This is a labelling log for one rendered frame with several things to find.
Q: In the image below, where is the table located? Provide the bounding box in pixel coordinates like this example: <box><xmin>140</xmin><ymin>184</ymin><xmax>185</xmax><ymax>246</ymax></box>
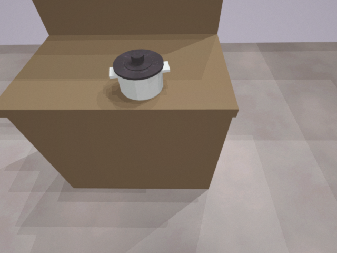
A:
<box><xmin>0</xmin><ymin>0</ymin><xmax>239</xmax><ymax>189</ymax></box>

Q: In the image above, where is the pot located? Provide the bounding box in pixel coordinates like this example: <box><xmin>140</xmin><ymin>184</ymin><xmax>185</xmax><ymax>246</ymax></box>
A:
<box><xmin>109</xmin><ymin>61</ymin><xmax>170</xmax><ymax>101</ymax></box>

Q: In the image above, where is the lid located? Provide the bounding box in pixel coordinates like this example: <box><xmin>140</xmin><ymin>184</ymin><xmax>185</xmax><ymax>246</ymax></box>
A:
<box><xmin>113</xmin><ymin>49</ymin><xmax>164</xmax><ymax>80</ymax></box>

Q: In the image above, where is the knob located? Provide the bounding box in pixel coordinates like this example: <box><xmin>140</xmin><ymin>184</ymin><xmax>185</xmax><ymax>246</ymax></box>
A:
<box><xmin>131</xmin><ymin>51</ymin><xmax>144</xmax><ymax>63</ymax></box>

